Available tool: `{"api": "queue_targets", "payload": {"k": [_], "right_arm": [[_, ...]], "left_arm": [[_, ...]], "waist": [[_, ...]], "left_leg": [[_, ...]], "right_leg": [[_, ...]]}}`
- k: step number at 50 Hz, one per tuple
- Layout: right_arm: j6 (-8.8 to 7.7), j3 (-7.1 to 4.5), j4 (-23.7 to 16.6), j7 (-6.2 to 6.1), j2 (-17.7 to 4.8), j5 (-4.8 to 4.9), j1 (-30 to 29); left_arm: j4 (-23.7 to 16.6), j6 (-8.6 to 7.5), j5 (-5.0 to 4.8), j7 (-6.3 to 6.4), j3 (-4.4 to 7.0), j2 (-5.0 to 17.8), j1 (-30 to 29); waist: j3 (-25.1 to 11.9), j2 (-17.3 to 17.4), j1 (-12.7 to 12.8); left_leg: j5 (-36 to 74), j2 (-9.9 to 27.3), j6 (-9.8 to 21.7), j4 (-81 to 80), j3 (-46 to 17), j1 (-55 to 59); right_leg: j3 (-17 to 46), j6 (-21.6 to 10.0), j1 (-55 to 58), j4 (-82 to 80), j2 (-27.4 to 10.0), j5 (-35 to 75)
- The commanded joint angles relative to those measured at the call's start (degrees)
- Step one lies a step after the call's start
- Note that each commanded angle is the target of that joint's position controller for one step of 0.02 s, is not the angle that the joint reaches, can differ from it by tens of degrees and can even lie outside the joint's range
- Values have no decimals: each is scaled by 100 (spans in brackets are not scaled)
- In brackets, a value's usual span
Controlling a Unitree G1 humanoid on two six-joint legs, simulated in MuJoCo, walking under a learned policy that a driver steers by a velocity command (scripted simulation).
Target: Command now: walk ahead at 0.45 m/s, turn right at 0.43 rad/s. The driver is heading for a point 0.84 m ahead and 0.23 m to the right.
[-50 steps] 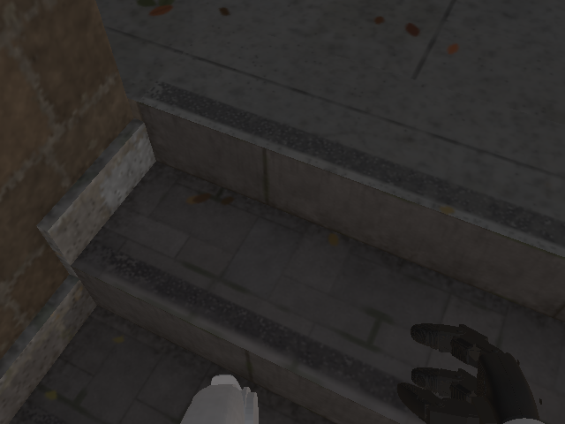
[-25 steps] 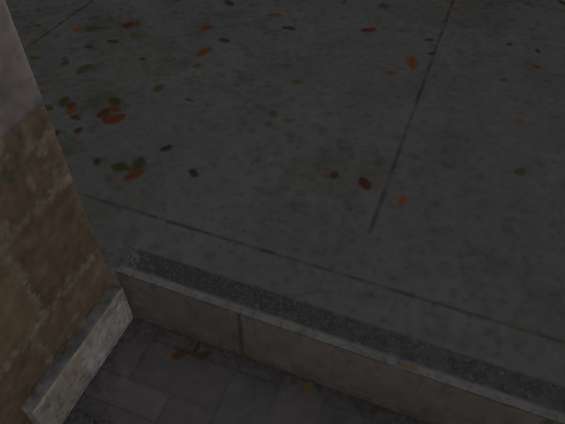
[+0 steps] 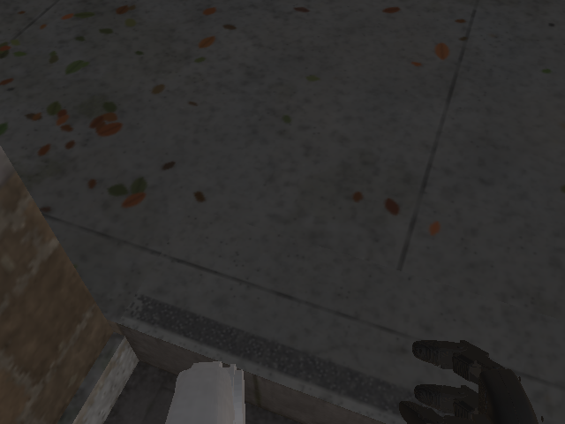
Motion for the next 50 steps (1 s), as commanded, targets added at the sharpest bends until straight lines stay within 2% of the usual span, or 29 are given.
{"api": "queue_targets", "payload": {"k": [1, 2, 3, 4, 5, 6, 7, 8, 9, 10, 12, 13, 16, 20, 23, 26, 27, 29, 30, 31, 32, 34, 35, 36, 37, 38, 41, 46, 50], "right_arm": [[-135, 193, -1070, 155, 92, 206, -1148], [-73, -48, -478, 128, -120, 315, 193], [-4, -312, -60, -19, -589, 368, 1990], [-63, -542, 84, -81, -1361, 266, 2594], [-136, -789, 249, -152, -2212, -24, 3000], [-169, -828, -53, -264, -2341, 37, 2267], [-266, -753, -175, -269, -1953, 74, 1374], [-248, -623, 70, -258, -1374, 106, 808], [-305, -474, 294, -291, -880, 187, 515], [-331, -378, 639, -371, -586, 76, 586], [-469, -469, 1253, -233, -732, -127, 1110], [-568, -473, 1566, -146, -736, -78, 1398], [-731, -422, 1620, -124, -739, 182, 1271], [-814, -564, 1682, -93, -1517, 281, 1694], [-751, -607, 1732, 27, -1558, 187, 2137], [-731, -673, 1790, -53, -1698, 127, 2727], [-676, -749, 1689, -101, -1963, 214, 2692], [-569, -695, 1694, -235, -1792, 334, 2898], [-538, -643, 1729, -280, -1696, 456, 2988], [-422, -532, 1608, -174, -1567, 439, 2464], [-457, -490, 1748, -146, -1627, 443, 2768], [-479, -593, 1466, 65, -2267, 554, 2366], [-468, -680, 1178, 105, -2460, 542, 2181], [-519, -663, 608, 241, -2203, 441, 1443], [-638, -606, 119, 388, -1637, 222, 628], [-656, -517, -156, 345, -1224, 121, 402], [-765, -145, -507, 73, -493, -21, 288], [-247, -177, -253, 52, -1188, -86, 761], [-189, -112, -530, 275, -1032, -42, -209]], "left_arm": [[-576, 169, -216, -85, 136, 800, -562], [-587, 36, -222, -228, 184, 1232, -372], [-677, -69, -375, -322, 461, 2038, -701], [-781, -172, -387, -454, 578, 2322, -1067], [-1342, -230, -517, -590, 476, 1502, -1255], [-1646, -130, -22, -533, 461, 944, -1402], [-1931, -28, 237, -470, 358, 279, -1478], [-2084, 20, 318, -395, 336, 213, -1822], [-2228, 173, 495, -327, 319, 158, -1875], [-2356, 349, 448, -268, 256, 178, -1872], [-2471, 592, 318, -284, 41, -163, -1864], [-2518, 643, 160, -235, 4, -141, -1899], [-2611, 904, 166, -258, 121, 316, -2195], [-2477, 1133, 171, -119, 48, 3, -2099], [-2846, 1144, 212, -145, -44, 102, -3174], [-3032, 1141, 206, -232, -49, 84, -3929], [-3066, 1173, 101, -336, -102, 95, -3956], [-3090, 1254, 83, -445, -135, 71, -4284], [-2973, 1254, 59, -492, -121, 71, -4202], [-2827, 1182, -80, -482, -110, 97, -3752], [-2703, 1181, -84, -453, -9, 301, -3307], [-2411, 1124, -203, -427, 222, 819, -1858], [-2265, 1099, -287, -379, 370, 1170, -1482], [-2379, 1165, -228, -336, 620, 1899, -1324], [-2362, 1171, -106, -370, 706, 2117, -1758], [-2533, 1039, 33, -383, 637, 1936, -2098], [-1673, 477, 299, -228, 306, 1075, -1486], [-1501, 139, 5, -290, 290, 1274, -2024], [-1351, 176, -8, -264, 417, 1511, -1501]], "waist": [[383, -185, -256], [-779, -664, -720], [-2024, -1062, -1629], [-2665, -802, -1960], [-3106, 1412, -1877], [-2974, 2250, -1585], [-2567, 1696, -902], [-1949, 937, -515], [-1023, 909, -212], [-574, 622, 15], [-178, 218, 187], [15, 349, 48], [747, -170, 168], [869, -41, 272], [705, -165, 21], [415, 408, -396], [317, 787, -462], [341, 810, -704], [331, 774, -823], [240, 951, -441], [-502, 1313, -269], [-1698, 1936, 356], [-1933, 1460, 584], [-1866, 195, 774], [-1902, -307, 381], [-1669, 272, 124], [-124, -329, -182], [196, 81, -750], [82, -373, -207]], "left_leg": [[926, -300, 312, -3237, 1178, 3829], [781, -764, 340, -2968, 1010, 5608], [976, -978, 327, -3559, 467, 6787], [476, -671, 228, -4461, -280, 7256], [-540, 1061, 435, -6809, -3443, 8095], [-523, 1719, 430, -8719, -5655, 7136], [-1133, 1828, 324, -8758, -5438, 6488], [-2424, 1727, 363, -8545, -4747, 5950], [-2268, 1612, 340, -8088, -3972, 5075], [-1137, 1433, 230, -7986, -3034, 4699], [299, 1277, 155, -8134, -1926, 5001], [760, 1413, 240, -8391, -1618, 5264], [1529, 1348, -129, -8661, -256, 4846], [1451, 1336, -180, -9191, 116, 5468], [1493, 1116, -221, -9290, 625, 6556], [1663, 1187, -76, -9630, 666, 7774], [2050, 1353, 65, -10030, 873, 8281], [2863, 1302, 76, -10038, 1185, 8823], [4388, 1306, 60, -9761, 1457, 9185], [7609, 919, 34, -9530, 1926, 8392], [9666, 919, 205, -8939, 1816, 8350], [11253, 1011, 353, -6961, 1682, 8316], [9835, 632, 129, -5533, 1690, 6877], [6208, -258, -217, -3221, 1374, 5083], [2059, -1078, -420, -1332, 47, 4053], [2158, -875, -370, -169, -863, 3664], [1402, -625, 62, 606, -926, 2354], [1573, 6, -365, -2248, -569, 2775], [2556, -114, -546, -5166, 8, 3933]], "right_leg": [[280, -1320, -2964, -1946, -669, 2273], [157, -1252, -2485, -532, -864, 6333], [103, -975, -1639, 994, -962, 8328], [38, -560, -1420, 2916, -697, 7582], [428, -255, -3066, 5226, 400, 3998], [801, -233, -3521, 8219, 1040, 1169], [1206, -211, -4143, 9703, 813, 1546], [611, -300, -4577, 10010, 408, 2068], [333, -399, -4893, 10140, 241, 2382], [307, -435, -5145, 10356, 277, 2305], [236, -498, -5920, 11117, 306, 1560], [272, -540, -6451, 11425, 321, 1007], [542, -324, -6544, 9926, 257, 1250], [403, -498, -7465, 11380, 586, 673], [-17, -544, -8174, 10462, 387, 378], [-448, -480, -8492, 9693, 193, 48], [-837, -568, -8457, 9033, -187, -800], [-1074, -678, -8135, 7930, -417, -1102], [-1430, -785, -7949, 7825, -344, -1475], [-1903, -1095, -6251, 6961, -3, -1512], [-2162, -1120, -4693, 6534, 565, -1603], [-1619, -1194, -2485, 5550, 1218, -1724], [-619, -1301, -1358, 5029, 1200, -1988], [2344, -1726, -961, 2842, 285, -4171], [4979, -1933, -1024, 1111, -524, -5091], [5240, -1862, -1550, 889, -729, -4347], [3513, -1679, -2537, 1703, -352, -1274], [1725, -1263, -2865, 950, 23, 1012], [1132, -1131, -2597, 557, 236, 1382]]}}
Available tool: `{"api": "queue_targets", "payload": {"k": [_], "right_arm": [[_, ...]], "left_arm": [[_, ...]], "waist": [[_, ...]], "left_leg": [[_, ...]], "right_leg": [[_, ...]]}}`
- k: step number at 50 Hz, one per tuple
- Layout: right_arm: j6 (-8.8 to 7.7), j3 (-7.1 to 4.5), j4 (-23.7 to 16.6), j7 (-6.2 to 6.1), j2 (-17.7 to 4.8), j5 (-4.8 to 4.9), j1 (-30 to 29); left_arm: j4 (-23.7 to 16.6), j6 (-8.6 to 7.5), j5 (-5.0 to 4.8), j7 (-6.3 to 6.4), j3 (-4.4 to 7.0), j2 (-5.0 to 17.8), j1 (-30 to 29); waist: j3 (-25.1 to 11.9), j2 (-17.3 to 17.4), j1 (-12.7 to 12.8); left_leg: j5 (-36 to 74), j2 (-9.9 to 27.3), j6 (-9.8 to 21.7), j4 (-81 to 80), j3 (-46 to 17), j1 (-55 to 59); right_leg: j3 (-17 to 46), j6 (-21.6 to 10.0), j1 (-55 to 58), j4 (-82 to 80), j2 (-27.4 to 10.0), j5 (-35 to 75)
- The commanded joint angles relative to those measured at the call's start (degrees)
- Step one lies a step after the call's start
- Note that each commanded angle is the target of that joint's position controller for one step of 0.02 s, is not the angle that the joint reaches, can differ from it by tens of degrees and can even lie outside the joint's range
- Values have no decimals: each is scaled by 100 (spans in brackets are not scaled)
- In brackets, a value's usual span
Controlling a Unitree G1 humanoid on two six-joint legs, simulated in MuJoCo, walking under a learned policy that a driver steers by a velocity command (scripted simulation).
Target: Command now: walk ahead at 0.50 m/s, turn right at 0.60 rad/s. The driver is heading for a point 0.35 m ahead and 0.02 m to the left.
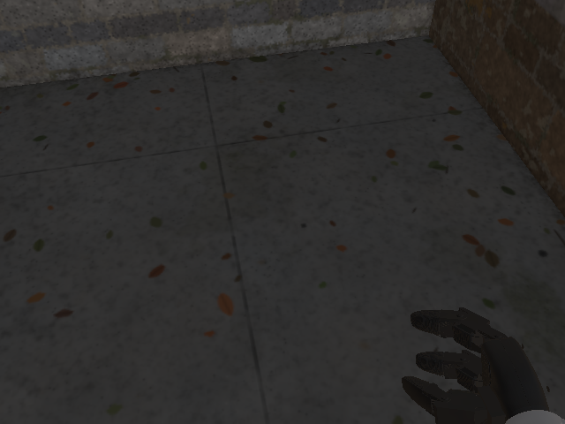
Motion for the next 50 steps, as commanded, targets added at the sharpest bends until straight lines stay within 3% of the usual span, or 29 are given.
{"api": "queue_targets", "payload": {"k": [1, 3, 4, 5, 7, 8, 9, 10, 11, 12, 13, 14, 15, 17, 19, 20, 24, 28, 30, 31, 32, 33, 34, 35, 39, 41, 43, 45, 50], "right_arm": [[59, -226, -177, 143, -575, 54, -271], [67, -276, -20, 117, -652, 178, -253], [0, -298, 0, 118, -755, 157, -282], [-3, -249, 55, 76, -624, 224, -218], [-77, -341, 218, 3, -780, 207, 173], [-59, -422, 444, -81, -929, 110, 696], [-139, -518, 728, -154, -1184, 20, 1495], [-248, -542, 815, -216, -1576, -29, 2345], [-198, -665, 887, -259, -2161, 14, 2286], [-195, -633, 758, -224, -1758, 197, 1903], [-192, -497, 659, -204, -1239, 257, 1488], [-213, -406, 680, -208, -982, 213, 1438], [-244, -374, 808, -231, -971, 219, 1557], [-292, -459, 1037, -166, -1256, 235, 1897], [-264, -448, 1100, -190, -1184, 205, 2014], [-252, -425, 1179, -205, -1095, 307, 1955], [-235, -428, 1287, -218, -1165, 231, 1895], [-64, -518, 1564, -151, -1300, 188, 2451], [24, -514, 1642, -183, -1256, 227, 2460], [-1, -479, 1549, -193, -1121, 220, 2573], [16, -377, 1446, -127, -730, 230, 2987], [147, -344, 1600, -152, -647, 345, 3192], [245, -418, 1554, -161, -931, 337, 2808], [302, -456, 1463, -148, -1009, 297, 2394], [413, -394, 1720, -106, -748, 245, 2489], [409, -397, 1849, -151, -695, 186, 2550], [358, -408, 1820, -221, -849, 113, 2389], [336, -430, 1829, -230, -945, 146, 2134], [174, -393, 1971, -300, -894, 228, 2152]], "left_arm": [[-343, -26, -8, 86, 267, 967, -183], [-460, 52, 28, 55, 315, 1089, -38], [-548, 60, -2, -7, 325, 1153, -104], [-543, 111, 2, -1, 297, 1011, -121], [-575, 123, 74, -28, 257, 1042, -92], [-644, 187, 106, -14, 206, 966, -145], [-725, 204, 142, -23, 154, 819, -160], [-845, 152, 169, -10, 67, 391, 51], [-900, 157, 21, -72, 52, 231, 879], [-643, 229, 168, -8, 65, 547, 997], [-608, 233, 206, -56, 63, 579, 300], [-690, 246, 187, -99, 45, 561, -288], [-725, 307, 158, -141, 28, 488, -589], [-637, 386, 190, -195, 53, 501, -443], [-446, 476, 173, -187, 20, 423, -331], [-420, 521, 171, -163, 19, 412, -421], [-401, 538, 223, -227, -162, 20, -851], [-335, 421, 197, -268, -292, -184, -1123], [-287, 299, 222, -166, -340, -145, -1017], [-209, 188, 279, -61, -300, 131, -687], [-230, 144, 320, -29, -243, 649, -484], [-194, 199, 123, 79, -239, 503, -311], [-163, 253, 51, 121, -240, 428, -279], [-180, 313, 80, 144, -277, 340, -527], [-209, 474, 128, 97, -300, 211, -1219], [-119, 496, 44, 73, -285, 181, -1109], [-7, 528, -14, 87, -301, 68, -959], [79, 565, 41, 84, -294, 40, -889], [443, 441, 48, 122, -242, 162, -596]], "waist": [[76, -676, -83], [11, -890, 46], [27, -800, 58], [150, -996, 8], [-29, -784, -184], [-253, -551, -495], [-663, -202, -780], [-1290, 769, -917], [-1825, 2554, -373], [-1667, 1596, -165], [-994, 947, -315], [-672, 454, -443], [-522, 419, -440], [-470, 674, -284], [-455, 601, -216], [-419, 671, -136], [-274, 660, -99], [-168, 834, -431], [-160, 498, -284], [-461, 211, -307], [-759, -989, -576], [-1111, -1415, -361], [-758, -1230, -239], [-446, -1110, -271], [-151, -999, -638], [-199, -736, -694], [149, -379, -638], [665, 243, -459], [177, 150, -419]], "left_leg": [[620, -195, -133, -2051, 368, 1451], [545, -381, -244, -2685, 448, 1636], [692, -362, -231, -2890, 466, 1802], [760, -308, -173, -3175, 278, 1839], [487, -491, -65, -3702, 362, 2576], [236, -670, -17, -4080, 332, 3196], [-23, -549, 46, -3991, 181, 4053], [344, 594, 165, -3799, -1065, 5137], [1231, 1677, 749, -4837, -3567, 6122], [914, 1811, 847, -4845, -4084, 5724], [1322, 1448, 839, -4769, -3022, 5057], [2166, 1223, 854, -4692, -2166, 4637], [2983, 1032, 805, -4712, -1610, 4427], [4197, 818, 727, -4800, -989, 4067], [4603, 781, 763, -4901, -651, 4087], [4699, 781, 827, -4960, -626, 4132], [4417, 505, 678, -5068, 185, 3587], [3712, 421, 672, -4698, 140, 3879], [3078, 291, 450, -4157, 120, 3801], [2015, 76, 239, -3685, 201, 3484], [-727, -363, 121, -2794, 605, 2606], [-2408, -620, 181, -2377, 327, 2425], [-2601, -644, 183, -2130, 124, 2194], [-2411, -645, 145, -2128, 55, 2138], [-907, -766, -82, -3521, 310, 3559], [-112, -857, -107, -4333, 388, 4174], [-172, -389, -62, -4529, -92, 4303], [-766, -113, 72, -4951, -536, 3218], [488, -121, 106, -4911, -433, 3608]], "right_leg": [[956, -765, -652, -1623, -741, 1057], [1078, -814, 14, -1637, -952, 738], [1192, -817, 144, -1722, -1067, 580], [1212, -751, 268, -1569, -1097, 723], [1249, -536, 554, -1030, -1219, 1423], [1206, -397, 642, -307, -1148, 2117], [932, -242, 535, 936, -780, 2504], [524, -123, -271, 2683, -421, 1126], [-27, 234, -1847, 4105, 339, -1372], [161, 196, -2187, 4782, -59, -1116], [102, 301, -2288, 4738, -274, -718], [53, 399, -2300, 4608, -377, -522], [73, 482, -2239, 4333, -461, -406], [130, 480, -1731, 4053, -286, -266], [154, 536, -1680, 3699, -202, -81], [187, 440, -1742, 3469, -203, 69], [-400, 341, -911, 1760, -416, 666], [-886, 255, -529, 584, -387, 708], [-737, 66, 80, -565, -465, 1652], [-21, -45, 881, -636, -1099, 2717], [1293, -453, 1808, -354, -2339, 5366], [1700, -1190, 1790, -388, -2784, 5448], [1688, -1290, 1508, -650, -2636, 4421], [1500, -1141, 1150, -949, -2425, 3543], [356, -488, -76, -1305, -1543, 1986], [253, -341, -338, -1173, -1376, 627], [333, -12, -884, -1145, -1186, -601], [-56, 142, -370, -815, -846, -36], [-19, 151, 436, -630, -969, 1287]]}}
